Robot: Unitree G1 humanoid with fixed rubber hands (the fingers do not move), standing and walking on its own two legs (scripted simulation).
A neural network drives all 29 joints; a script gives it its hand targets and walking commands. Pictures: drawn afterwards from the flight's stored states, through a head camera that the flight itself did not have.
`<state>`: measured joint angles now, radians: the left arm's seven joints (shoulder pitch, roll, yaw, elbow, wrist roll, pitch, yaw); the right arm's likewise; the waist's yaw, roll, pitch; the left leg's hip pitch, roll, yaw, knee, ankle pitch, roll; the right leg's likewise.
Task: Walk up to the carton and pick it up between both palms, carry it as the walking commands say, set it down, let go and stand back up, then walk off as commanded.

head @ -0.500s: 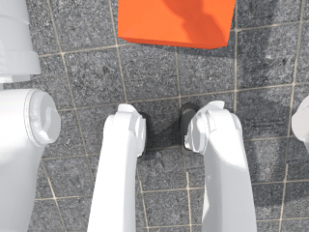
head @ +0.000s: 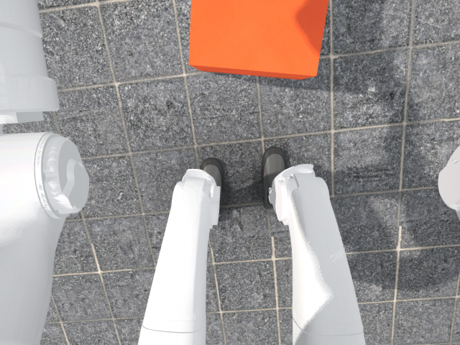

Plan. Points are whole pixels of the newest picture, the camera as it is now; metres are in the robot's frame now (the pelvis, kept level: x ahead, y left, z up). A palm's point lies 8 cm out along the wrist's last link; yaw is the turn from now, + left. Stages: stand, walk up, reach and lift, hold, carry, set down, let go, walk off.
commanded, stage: let go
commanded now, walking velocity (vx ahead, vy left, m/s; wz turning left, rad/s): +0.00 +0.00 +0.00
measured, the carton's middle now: (257, 13) +0.59 -0.04 -0.52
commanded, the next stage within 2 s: stand in 1.46 s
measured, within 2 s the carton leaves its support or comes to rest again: neither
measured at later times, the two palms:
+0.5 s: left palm out of the picture +0.42 +0.22 -0.01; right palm out of the picture +0.40 -0.29 -0.04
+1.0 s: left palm out of the picture +0.21 +0.23 +0.08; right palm out of the picture +0.19 -0.26 +0.06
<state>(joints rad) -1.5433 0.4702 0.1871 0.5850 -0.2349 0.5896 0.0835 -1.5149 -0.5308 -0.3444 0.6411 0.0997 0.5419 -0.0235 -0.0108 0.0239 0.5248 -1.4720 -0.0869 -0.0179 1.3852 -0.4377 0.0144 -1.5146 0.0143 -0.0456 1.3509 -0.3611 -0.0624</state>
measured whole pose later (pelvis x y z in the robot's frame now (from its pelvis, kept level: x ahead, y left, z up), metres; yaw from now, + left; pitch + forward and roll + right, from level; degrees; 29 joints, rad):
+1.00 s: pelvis +0.00 -0.02 +0.12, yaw -1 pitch -3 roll +2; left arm 0.08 0.26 0.09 0.41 -0.07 0.23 -0.07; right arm 0.13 -0.29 -0.03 0.33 0.10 0.25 0.05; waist -0.01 0.00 0.15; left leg -0.48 -0.06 -0.03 0.83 -0.35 0.00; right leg -0.54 0.02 -0.03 0.84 -0.29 -0.06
